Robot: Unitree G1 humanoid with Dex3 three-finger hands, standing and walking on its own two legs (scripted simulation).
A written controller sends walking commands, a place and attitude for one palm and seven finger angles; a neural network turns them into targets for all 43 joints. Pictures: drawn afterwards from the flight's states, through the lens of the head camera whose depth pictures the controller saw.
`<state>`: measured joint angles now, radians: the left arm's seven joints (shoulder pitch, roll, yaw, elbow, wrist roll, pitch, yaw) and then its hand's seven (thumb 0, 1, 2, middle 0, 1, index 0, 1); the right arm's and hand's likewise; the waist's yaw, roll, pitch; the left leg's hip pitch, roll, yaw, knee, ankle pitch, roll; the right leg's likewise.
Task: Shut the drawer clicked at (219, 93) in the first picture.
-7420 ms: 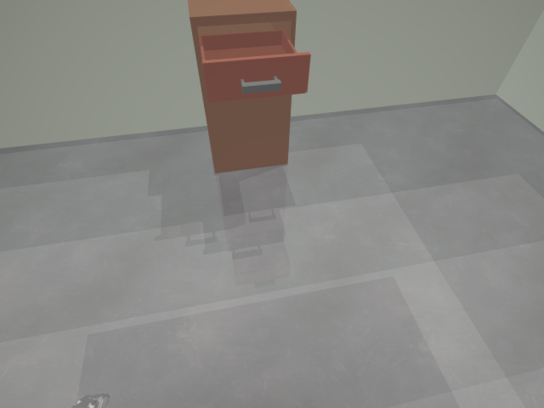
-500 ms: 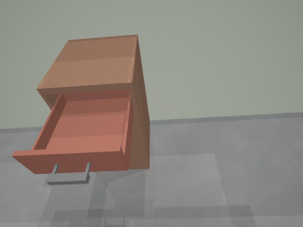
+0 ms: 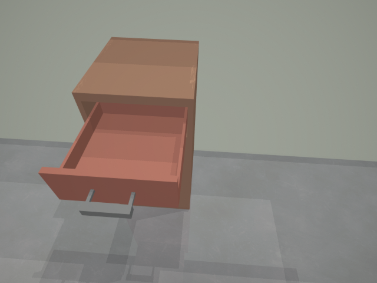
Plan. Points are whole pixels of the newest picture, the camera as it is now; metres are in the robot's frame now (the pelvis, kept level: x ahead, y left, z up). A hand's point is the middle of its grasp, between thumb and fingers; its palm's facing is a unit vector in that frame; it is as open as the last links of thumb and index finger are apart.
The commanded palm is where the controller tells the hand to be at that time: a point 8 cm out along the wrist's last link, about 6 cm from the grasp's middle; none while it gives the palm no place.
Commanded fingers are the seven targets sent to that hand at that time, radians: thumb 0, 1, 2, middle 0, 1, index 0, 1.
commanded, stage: come to a stop and stand still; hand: left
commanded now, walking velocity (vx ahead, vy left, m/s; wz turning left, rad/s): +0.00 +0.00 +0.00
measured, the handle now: (109, 202) +0.32 +0.25 -0.09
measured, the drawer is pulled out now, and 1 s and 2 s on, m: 0.30 0.30 0.30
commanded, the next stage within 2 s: look again from close up in 0.52 s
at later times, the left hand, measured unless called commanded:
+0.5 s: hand out of the picture +0.02 +0.21 -0.17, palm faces +0.02 -0.98 -0.21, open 7.4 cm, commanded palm none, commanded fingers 0.00 0.90 0.90 -0.20 -0.30 -0.20 -0.30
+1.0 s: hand out of the picture +0.01 +0.19 -0.18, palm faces -0.01 -0.98 -0.20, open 7.4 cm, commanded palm none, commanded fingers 0.00 0.90 0.90 -0.20 -0.30 -0.20 -0.30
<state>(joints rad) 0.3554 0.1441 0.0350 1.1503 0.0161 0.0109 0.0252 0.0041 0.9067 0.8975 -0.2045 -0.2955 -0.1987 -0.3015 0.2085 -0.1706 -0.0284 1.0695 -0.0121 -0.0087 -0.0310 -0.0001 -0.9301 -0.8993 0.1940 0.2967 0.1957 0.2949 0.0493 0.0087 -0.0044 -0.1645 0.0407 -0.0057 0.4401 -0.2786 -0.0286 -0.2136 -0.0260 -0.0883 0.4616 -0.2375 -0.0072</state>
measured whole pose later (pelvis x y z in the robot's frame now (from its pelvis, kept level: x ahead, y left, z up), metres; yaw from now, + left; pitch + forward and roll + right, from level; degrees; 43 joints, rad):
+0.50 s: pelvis +0.02 +0.03 +0.00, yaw -1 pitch -2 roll +0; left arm 0.25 0.16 0.02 1.16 0.01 0.00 0.04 0.00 0.91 0.90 -0.20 -0.29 -0.20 -0.30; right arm 0.34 -0.11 0.01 1.16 -0.01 -0.02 -0.04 0.00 -0.91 -0.90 0.20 0.30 0.20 0.30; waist 0.00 0.00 0.04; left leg -0.08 -0.01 0.03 0.39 -0.28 0.01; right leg -0.14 -0.07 -0.05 0.41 -0.23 0.04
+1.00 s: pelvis +0.00 +0.02 -0.01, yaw -2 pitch -2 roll +0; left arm 0.31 0.14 -0.01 1.09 0.01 -0.01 0.03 0.00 0.91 0.90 -0.20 -0.30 -0.20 -0.30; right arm 0.29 -0.17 0.01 1.06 -0.01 -0.02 -0.02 0.01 -0.92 -0.90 0.19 0.30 0.20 0.29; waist 0.00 0.02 0.01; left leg -0.16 0.02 0.04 0.53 -0.33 -0.01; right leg -0.22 -0.05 -0.04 0.54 -0.28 0.02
